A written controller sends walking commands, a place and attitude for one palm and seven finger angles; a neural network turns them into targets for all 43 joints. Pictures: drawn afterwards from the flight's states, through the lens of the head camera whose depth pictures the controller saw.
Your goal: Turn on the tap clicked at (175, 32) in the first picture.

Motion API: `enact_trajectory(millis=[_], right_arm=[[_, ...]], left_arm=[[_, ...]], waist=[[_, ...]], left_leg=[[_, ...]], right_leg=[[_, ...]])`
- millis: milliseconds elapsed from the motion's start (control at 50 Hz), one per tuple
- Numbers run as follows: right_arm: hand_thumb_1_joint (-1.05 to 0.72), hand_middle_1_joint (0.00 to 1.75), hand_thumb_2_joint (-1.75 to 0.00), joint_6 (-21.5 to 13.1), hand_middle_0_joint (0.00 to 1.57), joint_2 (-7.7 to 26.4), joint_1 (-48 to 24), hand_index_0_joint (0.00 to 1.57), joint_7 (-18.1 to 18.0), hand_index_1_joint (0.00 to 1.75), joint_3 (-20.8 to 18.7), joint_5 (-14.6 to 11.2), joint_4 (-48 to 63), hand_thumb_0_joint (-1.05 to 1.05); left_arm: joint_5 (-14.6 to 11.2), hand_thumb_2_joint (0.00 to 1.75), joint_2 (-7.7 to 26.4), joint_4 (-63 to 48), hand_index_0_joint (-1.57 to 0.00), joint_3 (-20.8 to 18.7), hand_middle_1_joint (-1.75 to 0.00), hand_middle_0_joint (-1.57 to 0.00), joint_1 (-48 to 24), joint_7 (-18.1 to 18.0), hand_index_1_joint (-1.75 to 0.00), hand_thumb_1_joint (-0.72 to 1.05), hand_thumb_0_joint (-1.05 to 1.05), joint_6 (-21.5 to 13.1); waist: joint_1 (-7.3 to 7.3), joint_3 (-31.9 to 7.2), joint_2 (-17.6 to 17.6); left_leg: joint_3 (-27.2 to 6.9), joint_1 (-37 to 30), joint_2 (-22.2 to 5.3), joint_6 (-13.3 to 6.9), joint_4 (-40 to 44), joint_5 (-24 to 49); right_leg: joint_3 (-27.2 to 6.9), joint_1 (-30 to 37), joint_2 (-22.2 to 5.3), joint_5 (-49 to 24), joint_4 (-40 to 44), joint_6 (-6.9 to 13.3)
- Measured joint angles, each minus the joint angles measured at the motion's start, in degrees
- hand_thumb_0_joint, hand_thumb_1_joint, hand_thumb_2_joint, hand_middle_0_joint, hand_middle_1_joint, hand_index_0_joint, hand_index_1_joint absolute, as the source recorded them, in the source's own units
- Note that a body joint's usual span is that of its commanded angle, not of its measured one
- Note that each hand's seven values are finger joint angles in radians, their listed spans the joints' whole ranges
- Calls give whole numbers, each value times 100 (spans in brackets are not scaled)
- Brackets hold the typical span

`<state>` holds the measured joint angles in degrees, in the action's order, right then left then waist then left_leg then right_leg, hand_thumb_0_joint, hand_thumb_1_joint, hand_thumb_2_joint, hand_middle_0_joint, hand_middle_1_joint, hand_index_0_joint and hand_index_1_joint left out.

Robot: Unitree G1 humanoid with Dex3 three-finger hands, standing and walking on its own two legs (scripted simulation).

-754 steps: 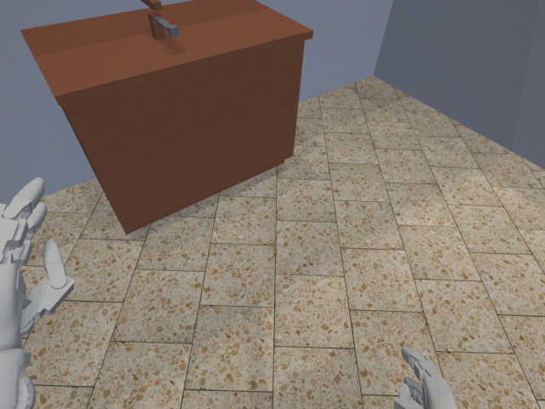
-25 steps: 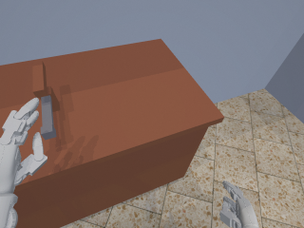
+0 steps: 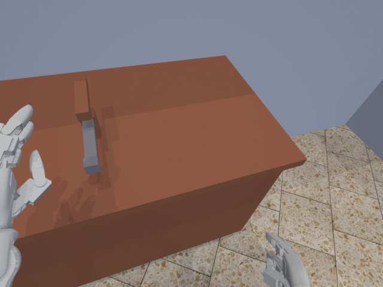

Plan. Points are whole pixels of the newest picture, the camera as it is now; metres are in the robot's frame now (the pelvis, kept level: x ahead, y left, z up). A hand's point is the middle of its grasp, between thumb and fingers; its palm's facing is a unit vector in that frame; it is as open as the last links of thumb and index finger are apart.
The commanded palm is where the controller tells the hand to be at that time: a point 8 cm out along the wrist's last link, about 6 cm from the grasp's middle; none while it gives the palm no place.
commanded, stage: look again from close up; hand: left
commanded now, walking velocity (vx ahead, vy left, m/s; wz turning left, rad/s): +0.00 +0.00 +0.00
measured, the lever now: (92, 165) +0.33 +0.25 +0.05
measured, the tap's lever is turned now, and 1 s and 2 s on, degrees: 0 0 0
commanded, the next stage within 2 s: shuffle to correct the standing spot in 0.32 s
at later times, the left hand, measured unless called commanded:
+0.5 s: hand (67, 182) +0.23 +0.22 +0.16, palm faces +0.39 -0.84 -0.38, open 7.4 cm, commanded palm +0.17 +0.25 +0.18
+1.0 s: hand (108, 185) +0.23 +0.16 +0.15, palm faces +0.36 -0.84 -0.40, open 7.4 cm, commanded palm +0.18 +0.20 +0.18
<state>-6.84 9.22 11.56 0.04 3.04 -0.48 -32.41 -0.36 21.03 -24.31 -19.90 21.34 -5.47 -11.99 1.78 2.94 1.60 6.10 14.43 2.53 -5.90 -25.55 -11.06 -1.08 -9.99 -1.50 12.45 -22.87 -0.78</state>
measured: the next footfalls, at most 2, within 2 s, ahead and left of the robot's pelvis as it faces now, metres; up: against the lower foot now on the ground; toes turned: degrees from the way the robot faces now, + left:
none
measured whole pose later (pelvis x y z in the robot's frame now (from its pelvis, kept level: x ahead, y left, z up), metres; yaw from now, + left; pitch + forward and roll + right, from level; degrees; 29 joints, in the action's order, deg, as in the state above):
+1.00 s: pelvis +0.02 -0.08 +0.00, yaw +0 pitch +1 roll -2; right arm -3.9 13.1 11.9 -1.6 -0.1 -1.6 -32.4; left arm -3.5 20.7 -25.7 -19.2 26.2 -5.4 -8.8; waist 1.1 1.4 -1.7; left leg 2.7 15.9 -4.0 -0.1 -28.0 -13.0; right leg 1.6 -9.4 5.1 12.8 -21.3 3.2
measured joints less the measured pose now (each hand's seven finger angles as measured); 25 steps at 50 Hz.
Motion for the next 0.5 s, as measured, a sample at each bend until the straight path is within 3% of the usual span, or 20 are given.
enact_trajectory(millis=[220,500], right_arm=[[-90,30,-90,124,20,209,6,21,-36,30,-174,-50,-36,2],[-90,30,-90,163,20,210,5,21,-126,30,-165,-72,-50,2]], left_arm=[[-77,89,36,-105,-21,-45,-30,-21,156,-33,-30,89,1,4],[-147,89,-15,3,-21,35,-30,-21,241,-19,-30,89,1,42]], waist=[[1,-11,-50],[-7,-115,-163]], left_leg=[[-100,-22,-55,70,-71,-91],[-180,-66,-195,232,-21,-89]], right_leg=[[96,124,49,16,101,-131],[160,175,195,23,161,-5]])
